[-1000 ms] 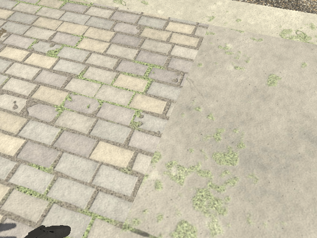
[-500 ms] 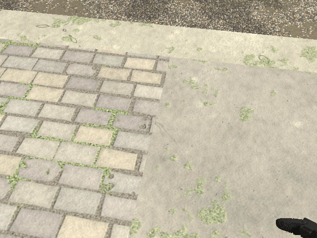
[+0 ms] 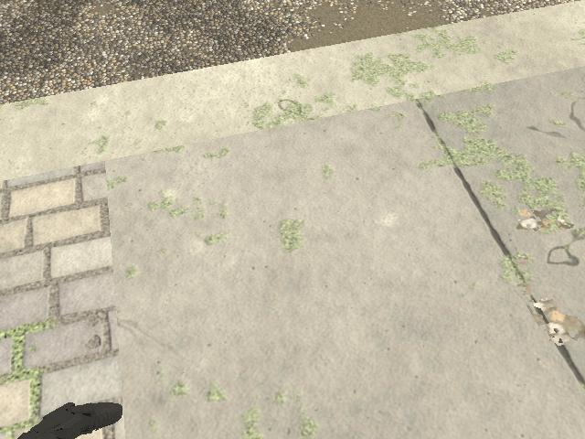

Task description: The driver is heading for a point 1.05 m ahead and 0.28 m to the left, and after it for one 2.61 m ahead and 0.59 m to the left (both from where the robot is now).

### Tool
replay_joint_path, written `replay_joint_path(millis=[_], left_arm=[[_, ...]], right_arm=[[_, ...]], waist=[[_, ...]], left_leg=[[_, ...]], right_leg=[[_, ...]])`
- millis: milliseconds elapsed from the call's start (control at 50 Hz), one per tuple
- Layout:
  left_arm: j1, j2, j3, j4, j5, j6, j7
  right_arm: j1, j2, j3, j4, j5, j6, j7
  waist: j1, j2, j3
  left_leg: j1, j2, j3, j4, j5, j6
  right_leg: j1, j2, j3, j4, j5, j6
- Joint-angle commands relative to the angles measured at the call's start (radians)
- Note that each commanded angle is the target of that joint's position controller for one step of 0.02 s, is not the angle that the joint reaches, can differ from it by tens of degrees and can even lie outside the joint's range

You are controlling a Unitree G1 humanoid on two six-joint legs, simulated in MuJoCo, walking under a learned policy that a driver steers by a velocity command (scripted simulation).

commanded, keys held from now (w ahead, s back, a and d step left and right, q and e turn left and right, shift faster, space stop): w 0.02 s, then w+q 0.96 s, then w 0.02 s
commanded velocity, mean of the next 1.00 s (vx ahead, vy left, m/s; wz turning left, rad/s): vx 0.50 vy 0.00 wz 0.34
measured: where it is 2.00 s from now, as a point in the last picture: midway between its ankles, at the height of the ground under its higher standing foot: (175, 240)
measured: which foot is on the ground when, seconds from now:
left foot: up 0.00-0.50, down 0.52-0.98, up 1.00-1.00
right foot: down 0.00-0.50, up 0.52-0.94, down 0.96-1.00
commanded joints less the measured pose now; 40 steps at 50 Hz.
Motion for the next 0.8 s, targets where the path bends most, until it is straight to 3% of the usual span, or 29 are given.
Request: replay_joint_path(millis=[20, 40, 60, 80, 120, 160, 220, 280, 360, 420, 460, 480, 500, 520, 540, 560, 580, 600, 620, 640, 700, 740, 800], left_arm=[[0.293, 0.173, 0.053, 0.011, 0.008, -0.027, 0.006], [0.219, 0.143, 0.042, 0.011, 0.009, -0.032, 0.007], [0.165, 0.106, 0.028, 0.006, 0.017, -0.037, 0.007], [0.139, 0.091, 0.021, 0.004, 0.026, -0.042, 0.009], [0.138, 0.094, 0.022, 0.026, 0.027, -0.061, 0.011], [0.155, 0.108, 0.026, 0.056, 0.032, -0.074, 0.017], [0.178, 0.101, 0.022, 0.088, 0.038, -0.077, 0.029], [0.184, 0.113, 0.022, 0.11, 0.037, -0.079, 0.037], [0.239, 0.124, 0.027, 0.16, 0.027, -0.064, 0.043], [0.249, 0.14, 0.033, 0.178, 0.02, -0.038, 0.052], [0.226, 0.172, 0.04, 0.171, 0.017, -0.022, 0.066], [0.215, 0.185, 0.042, 0.167, 0.018, -0.014, 0.074], [0.195, 0.187, 0.04, 0.162, 0.015, -0.01, 0.08], [0.207, 0.159, 0.026, 0.144, 0.027, -0.021, 0.084], [0.336, 0.007, -0.021, 0.108, 0.054, -0.053, 0.055], [0.231, 0.102, -0.008, 0.107, 0.021, -0.093, 0.033], [0.133, 0.136, 0.0, 0.069, -0.016, -0.114, 0.023], [0.098, 0.122, -0.006, 0.057, -0.006, -0.125, 0.026], [0.085, 0.125, 0.001, 0.06, 0.019, -0.124, 0.033], [0.106, 0.129, 0.007, 0.06, 0.029, -0.114, 0.034], [0.139, 0.094, 0.0, 0.06, 0.039, -0.081, 0.04], [0.07, 0.065, -0.013, 0.04, 0.042, -0.074, 0.044], [-0.045, 0.044, -0.024, 0.021, 0.034, -0.08, 0.036]], right_arm=[[-0.083, -0.131, -0.009, -0.14, 0.035, -0.067, 0.018], [-0.089, -0.116, -0.006, -0.124, 0.018, -0.067, 0.01], [-0.077, -0.12, -0.012, -0.11, 0.003, -0.057, 0.007], [-0.042, -0.117, -0.013, -0.095, 0.004, -0.042, 0.011], [-0.008, -0.086, -0.009, -0.072, 0.005, -0.016, 0.012], [-0.047, -0.068, -0.006, -0.078, 0.003, 0.001, 0.007], [-0.115, -0.054, -0.004, -0.092, 0.006, 0.0, 0.01], [-0.179, -0.035, 0.002, -0.109, 0.008, -0.01, 0.024], [-0.273, -0.009, 0.016, -0.157, 0.006, -0.015, 0.05], [-0.302, -0.01, 0.017, -0.198, 0.003, -0.018, 0.075], [-0.246, -0.04, 0.003, -0.208, 0.001, -0.012, 0.08], [-0.162, -0.072, -0.014, -0.197, 0.0, -0.007, 0.077], [-0.014, -0.122, -0.04, -0.168, 0.002, -0.006, 0.066], [0.137, -0.202, -0.067, -0.147, 0.002, 0.003, 0.046], [0.124, -0.273, -0.076, -0.153, 0.006, -0.004, 0.042], [0.164, -0.182, -0.056, -0.159, 0.006, -0.006, 0.038], [0.12, -0.146, -0.046, -0.162, 0.0, -0.007, 0.032], [0.052, -0.13, -0.041, -0.177, 0.002, -0.008, 0.03], [-0.009, -0.105, -0.033, -0.192, 0.001, -0.006, 0.029], [-0.037, -0.087, -0.025, -0.21, -0.012, -0.006, 0.025], [-0.058, -0.103, -0.029, -0.214, -0.007, -0.007, 0.013], [-0.045, -0.134, -0.038, -0.207, -0.002, -0.003, 0.0], [0.002, -0.143, -0.042, -0.189, 0.007, 0.011, -0.011]], waist=[[0.155, -0.111, -0.261], [0.111, -0.03, -0.191], [0.076, -0.044, -0.153], [0.049, -0.067, -0.145], [0.031, -0.06, -0.134], [0.038, -0.045, -0.088], [0.067, -0.042, -0.047], [0.096, -0.045, -0.019], [0.139, -0.026, 0.025], [0.134, -0.036, 0.016], [0.088, -0.084, -0.054], [0.039, -0.103, -0.111], [-0.047, -0.086, -0.188], [-0.111, 0.021, -0.294], [0.015, 0.262, -0.394], [-0.076, 0.151, -0.475], [-0.081, 0.108, -0.318], [-0.038, 0.005, -0.22], [0.001, -0.028, -0.15], [0.037, -0.006, -0.132], [0.073, 0.026, -0.101], [0.057, 0.042, -0.079], [0.001, 0.077, -0.086]], left_leg=[[-0.662, -0.014, -0.151, 0.385, 0.038, 0.043], [-0.613, 0.035, -0.146, 0.31, 0.114, 0.044], [-0.55, 0.064, -0.149, 0.248, 0.161, 0.039], [-0.489, 0.08, -0.155, 0.232, 0.197, 0.035], [-0.455, 0.08, -0.146, 0.197, 0.246, 0.018], [-0.506, 0.077, -0.154, 0.132, 0.335, 0.002], [-0.561, 0.048, -0.179, -0.023, 0.503, -0.004], [-0.538, 0.012, -0.156, -0.189, 0.638, 0.009], [-0.595, -0.006, -0.12, -0.316, 0.621, 0.039], [-0.611, -0.037, -0.066, -0.357, 0.483, 0.076], [-0.491, -0.101, 0.002, -0.348, 0.37, 0.115], [-0.376, -0.138, 0.023, -0.341, 0.33, 0.138], [-0.155, -0.168, 0.015, -0.4, 0.383, 0.175], [0.159, -0.035, -0.206, -0.426, 0.426, 0.242], [0.519, 0.22, -0.781, -0.491, 0.311, 0.453], [0.584, 0.231, -0.901, -0.602, 0.208, 0.456], [0.478, 0.202, -0.745, -0.63, 0.238, 0.399], [0.319, 0.161, -0.636, -0.64, 0.325, 0.366], [0.179, 0.124, -0.555, -0.656, 0.447, 0.347], [0.087, 0.1, -0.508, -0.681, 0.531, 0.347], [-0.063, 0.063, -0.419, -0.719, 0.644, 0.347], [-0.137, 0.018, -0.352, -0.724, 0.641, 0.319], [-0.171, -0.033, -0.318, -0.692, 0.536, 0.258]], right_leg=[[0.734, -0.331, 0.609, -0.359, -0.104, -0.232], [0.59, -0.292, 0.487, -0.359, 0.0, -0.193], [0.484, -0.26, 0.402, -0.377, 0.112, -0.174], [0.416, -0.243, 0.354, -0.406, 0.162, -0.167], [0.355, -0.235, 0.274, -0.454, 0.239, -0.171], [0.339, -0.228, 0.198, -0.493, 0.271, -0.16], [0.371, -0.205, 0.096, -0.515, 0.274, -0.119], [0.4, -0.202, 0.022, -0.538, 0.254, -0.083], [0.543, -0.249, -0.026, -0.513, 0.324, -0.072], [0.654, -0.282, -0.05, -0.418, 0.539, -0.059], [0.677, -0.279, -0.08, -0.283, 0.903, -0.035], [0.666, -0.272, -0.095, -0.159, 1.042, -0.02], [0.578, -0.241, -0.121, 0.042, 1.029, 0.008], [0.343, -0.191, -0.125, 0.346, 0.705, 0.045], [-0.124, 0.047, -0.019, 0.7, -0.355, 0.114], [-0.24, 0.031, 0.167, 0.789, -0.394, 0.096], [-0.309, -0.025, 0.168, 0.749, -0.304, 0.076], [-0.285, -0.068, 0.153, 0.652, -0.228, 0.07], [-0.233, -0.093, 0.138, 0.564, -0.195, 0.08], [-0.164, -0.109, 0.14, 0.531, -0.173, 0.091], [-0.107, -0.118, 0.104, 0.386, -0.139, 0.144], [-0.076, -0.098, 0.079, 0.232, -0.018, 0.171], [0.019, -0.044, 0.067, -0.005, 0.216, 0.178]])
